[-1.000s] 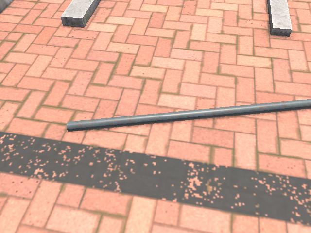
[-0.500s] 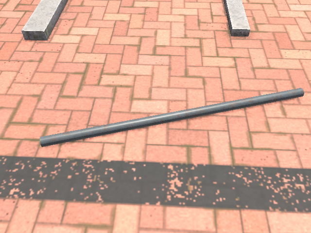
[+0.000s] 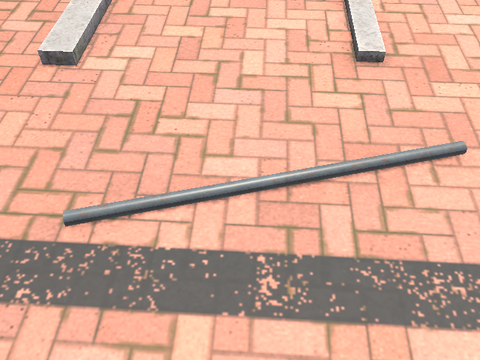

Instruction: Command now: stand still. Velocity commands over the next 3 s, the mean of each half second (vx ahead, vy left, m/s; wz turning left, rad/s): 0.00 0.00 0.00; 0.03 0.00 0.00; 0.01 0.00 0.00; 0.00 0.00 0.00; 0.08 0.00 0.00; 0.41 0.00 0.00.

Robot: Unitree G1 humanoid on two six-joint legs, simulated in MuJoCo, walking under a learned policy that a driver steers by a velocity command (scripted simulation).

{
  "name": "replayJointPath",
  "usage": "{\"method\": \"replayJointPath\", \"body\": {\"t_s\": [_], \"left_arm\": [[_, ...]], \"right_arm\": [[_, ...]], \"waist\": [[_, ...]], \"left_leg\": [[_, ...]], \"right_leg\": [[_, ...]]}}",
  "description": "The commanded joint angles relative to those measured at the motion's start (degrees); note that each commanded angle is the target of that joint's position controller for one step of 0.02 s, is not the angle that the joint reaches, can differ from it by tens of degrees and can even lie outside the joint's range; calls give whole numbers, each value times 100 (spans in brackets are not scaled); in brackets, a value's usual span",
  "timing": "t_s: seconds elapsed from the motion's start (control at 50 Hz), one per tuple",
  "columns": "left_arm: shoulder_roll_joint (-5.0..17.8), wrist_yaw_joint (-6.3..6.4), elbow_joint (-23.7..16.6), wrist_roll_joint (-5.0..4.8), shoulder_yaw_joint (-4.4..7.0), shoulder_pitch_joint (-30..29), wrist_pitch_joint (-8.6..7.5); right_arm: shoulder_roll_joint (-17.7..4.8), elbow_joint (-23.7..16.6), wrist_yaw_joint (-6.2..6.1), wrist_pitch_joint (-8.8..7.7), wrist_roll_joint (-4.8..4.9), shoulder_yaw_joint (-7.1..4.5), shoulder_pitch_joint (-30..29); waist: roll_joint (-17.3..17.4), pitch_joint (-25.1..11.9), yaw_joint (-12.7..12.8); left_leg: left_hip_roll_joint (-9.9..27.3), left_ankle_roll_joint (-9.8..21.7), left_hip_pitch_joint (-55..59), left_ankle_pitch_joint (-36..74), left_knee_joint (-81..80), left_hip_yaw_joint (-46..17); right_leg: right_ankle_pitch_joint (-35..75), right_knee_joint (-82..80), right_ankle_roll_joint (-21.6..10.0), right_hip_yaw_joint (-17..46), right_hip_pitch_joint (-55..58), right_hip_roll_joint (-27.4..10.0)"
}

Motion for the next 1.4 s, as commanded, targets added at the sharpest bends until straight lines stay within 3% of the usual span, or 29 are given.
{"method": "replayJointPath", "body": {"t_s": [0.02,0.36,0.72,0.74,0.78,0.82,0.94,1.4], "left_arm": [[572,20,-64,-1,102,107,-56],[308,61,548,-7,26,472,-51],[59,98,818,-2,9,716,-62],[15,94,844,6,-3,786,-62],[64,88,835,32,29,760,-44],[-44,91,841,29,4,748,-66],[-40,114,900,-9,6,861,-132],[-145,147,973,-6,16,943,-65]], "right_arm": [[-558,-57,-23,-53,1,-101,127],[-326,632,-76,-58,12,-3,233],[-104,991,-122,-62,14,26,385],[-64,1018,-118,-58,8,37,430],[-100,989,-107,-37,-17,12,356],[1,1008,-108,-56,-15,36,372],[-6,1087,-144,-119,17,40,520],[95,1172,-189,-66,18,37,598]], "waist": [[-13,119,-4],[6,180,22],[-11,237,25],[-7,112,33],[-37,419,38],[-38,571,21],[-21,226,25],[-23,295,39]], "left_leg": [[529,160,140,31,-402,-570],[547,197,80,142,-405,-565],[536,202,85,310,-339,-525],[491,206,136,-170,-393,-515],[391,250,-92,-822,-352,-502],[440,236,-107,-367,-372,-522],[521,228,233,710,-232,-478],[553,203,273,890,-203,-448]], "right_leg": [[250,-535,-236,591,-455,-624],[474,-458,-211,488,-379,-610],[630,-390,-187,436,-347,-625],[146,-462,-199,425,-311,-582],[-593,-494,-254,465,-557,-518],[-114,-504,-239,476,-617,-564],[997,-352,-186,402,-189,-629],[1100,-323,-137,350,-126,-661]]}}
Next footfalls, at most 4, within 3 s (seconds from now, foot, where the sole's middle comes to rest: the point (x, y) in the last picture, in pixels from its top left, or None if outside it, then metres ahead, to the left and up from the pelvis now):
none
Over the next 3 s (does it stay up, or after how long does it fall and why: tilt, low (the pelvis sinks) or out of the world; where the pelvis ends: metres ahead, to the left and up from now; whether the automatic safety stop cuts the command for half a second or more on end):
stays up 0.27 0.03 -0.02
